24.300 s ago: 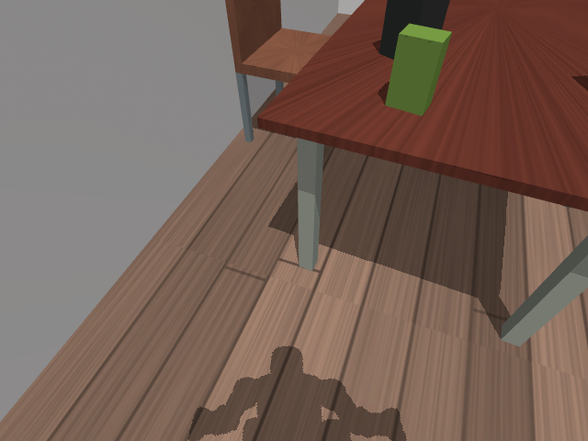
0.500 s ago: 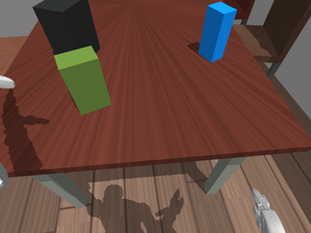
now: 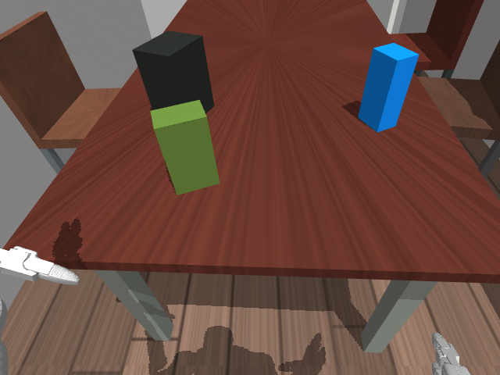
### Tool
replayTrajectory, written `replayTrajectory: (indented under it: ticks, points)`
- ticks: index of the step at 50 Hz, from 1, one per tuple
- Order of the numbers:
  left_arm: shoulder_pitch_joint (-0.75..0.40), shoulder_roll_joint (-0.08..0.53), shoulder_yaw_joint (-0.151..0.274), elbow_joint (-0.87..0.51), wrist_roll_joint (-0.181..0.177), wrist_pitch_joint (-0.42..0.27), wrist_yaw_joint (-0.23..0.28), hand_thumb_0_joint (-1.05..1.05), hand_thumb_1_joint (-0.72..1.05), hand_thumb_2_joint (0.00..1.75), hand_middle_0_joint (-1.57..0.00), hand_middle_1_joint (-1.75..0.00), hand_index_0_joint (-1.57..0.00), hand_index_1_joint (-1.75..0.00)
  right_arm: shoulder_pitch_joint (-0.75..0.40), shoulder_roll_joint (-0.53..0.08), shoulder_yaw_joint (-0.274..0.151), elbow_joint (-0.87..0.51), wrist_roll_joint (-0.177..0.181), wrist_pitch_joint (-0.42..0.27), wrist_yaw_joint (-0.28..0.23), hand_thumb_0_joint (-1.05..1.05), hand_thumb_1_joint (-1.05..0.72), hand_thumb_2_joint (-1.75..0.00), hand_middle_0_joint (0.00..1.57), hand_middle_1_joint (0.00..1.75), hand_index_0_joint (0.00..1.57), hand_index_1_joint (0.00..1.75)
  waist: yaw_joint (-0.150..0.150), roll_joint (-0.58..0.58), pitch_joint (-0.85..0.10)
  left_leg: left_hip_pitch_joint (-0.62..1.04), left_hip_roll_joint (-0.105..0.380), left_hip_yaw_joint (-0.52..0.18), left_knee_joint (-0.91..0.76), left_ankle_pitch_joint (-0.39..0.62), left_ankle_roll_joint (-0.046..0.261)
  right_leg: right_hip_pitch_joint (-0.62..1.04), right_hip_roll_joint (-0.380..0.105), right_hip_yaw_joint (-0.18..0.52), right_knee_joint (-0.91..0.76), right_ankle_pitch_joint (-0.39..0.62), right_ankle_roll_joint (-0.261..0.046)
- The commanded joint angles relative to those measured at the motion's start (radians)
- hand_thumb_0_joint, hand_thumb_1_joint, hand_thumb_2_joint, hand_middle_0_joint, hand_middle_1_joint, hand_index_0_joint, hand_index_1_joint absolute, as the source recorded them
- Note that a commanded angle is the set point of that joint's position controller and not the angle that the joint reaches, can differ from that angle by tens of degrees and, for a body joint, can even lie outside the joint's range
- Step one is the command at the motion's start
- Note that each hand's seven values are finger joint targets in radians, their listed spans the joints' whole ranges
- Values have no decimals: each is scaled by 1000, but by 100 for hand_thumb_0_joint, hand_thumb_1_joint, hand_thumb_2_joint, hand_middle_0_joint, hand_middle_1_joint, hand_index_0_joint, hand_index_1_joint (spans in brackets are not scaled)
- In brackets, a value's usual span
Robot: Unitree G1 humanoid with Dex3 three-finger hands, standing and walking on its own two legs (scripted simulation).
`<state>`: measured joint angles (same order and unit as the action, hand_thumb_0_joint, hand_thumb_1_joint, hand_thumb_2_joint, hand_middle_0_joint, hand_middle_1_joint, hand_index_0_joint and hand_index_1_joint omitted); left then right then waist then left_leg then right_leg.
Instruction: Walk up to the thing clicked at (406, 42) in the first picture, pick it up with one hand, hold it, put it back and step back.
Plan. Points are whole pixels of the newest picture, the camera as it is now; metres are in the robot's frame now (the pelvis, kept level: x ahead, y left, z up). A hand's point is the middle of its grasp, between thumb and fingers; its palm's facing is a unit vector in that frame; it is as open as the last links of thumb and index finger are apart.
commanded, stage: sink last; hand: left
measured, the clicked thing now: (187, 149) +0.54 +0.20 +0.08
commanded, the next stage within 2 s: home in 0.38 s
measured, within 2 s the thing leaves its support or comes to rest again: neither
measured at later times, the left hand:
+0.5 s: hand out of the picture +0.16 +0.28 +0.22, palm faces +0.55 -0.71 -0.44, open 17.5 cm
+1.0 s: hand (95, 338) +0.16 +0.24 +0.06, palm faces +0.31 -0.88 -0.35, open 17.5 cm
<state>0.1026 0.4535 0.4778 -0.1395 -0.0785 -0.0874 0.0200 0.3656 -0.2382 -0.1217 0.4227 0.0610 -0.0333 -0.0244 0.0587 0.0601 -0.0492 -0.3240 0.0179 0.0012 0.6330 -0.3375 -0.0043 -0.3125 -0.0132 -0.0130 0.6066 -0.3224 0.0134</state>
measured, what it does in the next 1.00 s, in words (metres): stands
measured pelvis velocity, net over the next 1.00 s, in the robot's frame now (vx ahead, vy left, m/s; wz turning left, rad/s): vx -0.01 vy -0.01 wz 0.02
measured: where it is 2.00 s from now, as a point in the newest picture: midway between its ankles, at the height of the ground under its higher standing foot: outside the picture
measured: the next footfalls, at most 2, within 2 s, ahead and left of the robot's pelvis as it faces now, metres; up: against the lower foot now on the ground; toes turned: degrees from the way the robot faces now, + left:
none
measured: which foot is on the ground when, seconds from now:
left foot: down 0.00-1.00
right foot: down 0.00-1.00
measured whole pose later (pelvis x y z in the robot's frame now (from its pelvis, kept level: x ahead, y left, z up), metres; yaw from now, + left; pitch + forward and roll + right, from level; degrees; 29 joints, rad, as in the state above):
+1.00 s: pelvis -0.01 -0.01 +0.01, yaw +1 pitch -3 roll +0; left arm 0.47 0.26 0.23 -0.05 -0.03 -0.26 0.03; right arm 0.24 -0.19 -0.05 0.60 0.02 -0.15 -0.06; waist 0.05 0.02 0.05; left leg -0.18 0.00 -0.01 0.46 -0.24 -0.01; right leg -0.18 -0.03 -0.03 0.47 -0.25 0.01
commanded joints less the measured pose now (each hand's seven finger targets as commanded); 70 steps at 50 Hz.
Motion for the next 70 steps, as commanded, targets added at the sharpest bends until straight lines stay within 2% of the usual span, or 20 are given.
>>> replayTrajectory:
  ticks: [1, 7, 10, 13, 16, 21, 23, 25, 29, 34, 36, 41, 49, 54, 55, 56, 57, 59, 62, 70]
  points:
    - [-72, 270, 132, -354, -12, -114, 41, 0, -53, 0, -6, -5, -6, -4, -99, -145, -86, -166, -10, -75, -34, 0, 53, -5, 6, 5, 5, 5, -3, 15, -114, 75, -24, 39, -117, 206, 9, 66, 8, -20, -100, 184, -15]
    - [164, 244, 178, -365, -15, -168, 37, 0, -52, 2, -5, -6, -6, -5, -22, -123, -91, -139, -15, -95, -37, 0, 53, -5, 6, 5, 5, 5, -12, -23, 5, 61, -36, 42, -139, 140, 17, 40, -3, -24, -141, 126, -8]
    - [88, 221, 169, -337, -19, -194, 31, 0, -52, 2, -5, -5, -5, -5, -26, -121, -99, -125, -20, -105, -42, 0, 54, -5, 6, 5, 5, 5, -29, -42, 46, 66, -40, 40, -156, 99, 23, 15, -12, -11, -166, 90, -3]
    - [94, 207, 157, -286, -17, -211, 20, 0, -54, 3, -5, -6, -6, -6, -23, -69, -45, -103, -20, -123, -40, 0, 52, -5, 6, 5, 5, 5, -17, -45, 80, 60, -43, 34, -175, 43, 25, -1, -19, -4, -188, 16, -2]
    - [60, 203, 141, -324, -12, -241, 20, 0, -54, 3, -6, -6, -6, -6, -87, -101, -49, -157, -28, -153, -47, 0, 52, -6, 6, 5, 5, 5, -8, -41, 9, 97, -46, 30, -183, 76, 27, 45, -21, -8, -188, 47, -3]
    - [88, 272, 205, -362, -2, -281, 43, 0, -55, 4, -7, -7, -7, -6, -121, -185, -123, -158, -34, -188, -56, 0, 50, -6, 6, 5, 5, 5, 7, -5, -10, 100, -43, 26, -218, 35, 22, 96, -8, -20, -199, 4, -12]
    - [77, 279, 216, -393, -1, -297, 49, 0, -56, 4, -7, -7, -7, -7, -93, -129, -78, -135, -34, -187, -47, 0, 50, -6, 6, 5, 5, 5, 22, 20, 8, 87, -47, 28, -221, 51, 20, 110, -9, -21, -208, 12, -14]
    - [107, 276, 234, -315, -3, -301, 49, 0, -52, 8, -5, -6, -5, -6, -86, -156, -122, -122, -33, -191, -51, 0, 40, -15, 11, 13, 11, 13, 11, -1, 31, 95, -45, 28, -224, 74, 18, 111, -9, -20, -213, 40, -13]
    - [85, 161, 130, -207, -9, -301, 29, 0, -55, 6, -5, -6, -5, -6, -127, -39, 5, -118, -26, -194, -29, 0, 8, -44, 12, 17, 12, 17, 23, -17, 125, 52, -39, 23, -264, 9, 21, 91, -5, -29, -232, -8, -12]
    - [135, 118, 54, -185, -7, -302, 7, 0, -51, 8, -5, -6, -6, -6, -143, 9, 82, -66, -26, -194, -18, 0, -32, -59, 15, 21, 15, 21, 35, -5, 69, 80, -40, 25, -253, 94, 23, 110, -6, -33, -222, 64, -13]
    - [128, 130, 45, -240, -5, -303, 9, 0, -50, 9, -6, -7, -6, -7, -169, -78, 10, -61, -34, -194, -25, 0, -40, -62, 15, 22, 15, 22, 20, -11, 16, 115, -39, 27, -251, 116, 23, 122, -6, -32, -222, 85, -13]
    - [263, 79, -13, -177, 10, -270, 14, 0, -52, 8, -5, -7, -6, -6, -164, -130, -40, -31, -41, -180, -31, 0, -50, -67, 16, 23, 16, 23, -9, -59, -44, 173, -35, 25, -237, 207, 23, 149, 1, -36, -218, 175, -8]
    - [265, -68, -228, -88, 47, -233, 24, 0, -61, 3, -4, -5, -5, -5, -240, -12, 67, 25, -46, -173, -38, 0, -55, -70, 17, 24, 17, 24, -32, -14, 5, 161, -22, 16, -272, 168, 24, 130, 6, -47, -215, 159, -14]
    - [288, -103, -298, 59, 57, -194, 19, 0, -61, 2, -4, -5, -5, -5, -229, -45, 49, 76, -57, -165, -44, 0, -58, -72, 17, 25, 17, 25, -50, -15, -8, 172, -30, 25, -238, 265, 21, 139, -3, -43, -211, 253, -13]
    - [296, -94, -287, 105, 60, -183, 22, 0, -61, 1, -4, -4, -4, -4, -217, -40, 51, 93, -58, -160, -44, 0, -65, -76, 18, 26, 18, 26, -43, -13, -21, 170, -28, 25, -229, 300, 19, 147, -2, -44, -203, 282, -15]
    - [284, -34, -177, 36, 57, -185, 61, 0, -61, 2, -4, -5, -4, -4, -213, -98, 82, 119, -62, -154, -47, 0, -57, -71, 17, 25, 17, 25, -12, -21, -55, 192, -28, 12, -220, 307, 10, 187, 13, -49, -207, 275, -17]
    - [326, -127, -306, 150, 67, -168, 55, 0, -61, 1, -4, -4, -4, -4, -219, -88, 89, 120, -59, -148, -47, 0, -49, -66, 16, 23, 16, 23, -48, -30, 6, 177, -28, 17, -223, 293, 11, 153, 13, -46, -213, 264, -20]
    - [280, -188, -372, 239, 65, -148, 51, 0, -60, 3, -4, -5, -5, -5, -226, -86, 87, 124, -59, -145, -44, 0, -61, -74, 17, 25, 17, 25, -62, -56, 40, 154, -23, 13, -228, 252, 9, 119, 18, -51, -212, 231, -20]
    - [200, -171, -376, 358, 74, -141, 54, 0, -60, 3, -4, -5, -5, -5, -212, -87, 90, 144, -62, -129, -45, 0, -77, -83, 19, 28, 19, 28, -62, -54, 13, 130, -30, 17, -206, 253, 12, 109, 10, -47, -199, 236, -20]
    - [46, -144, -400, 500, 86, -107, 80, 0, -58, 4, -5, -5, -5, -5, -200, -89, 89, 171, -66, -114, -51, 0, -75, -82, 19, 28, 19, 28, -57, -15, -107, 144, -20, 24, -158, 357, 0, 144, 12, -39, -145, 338, -24]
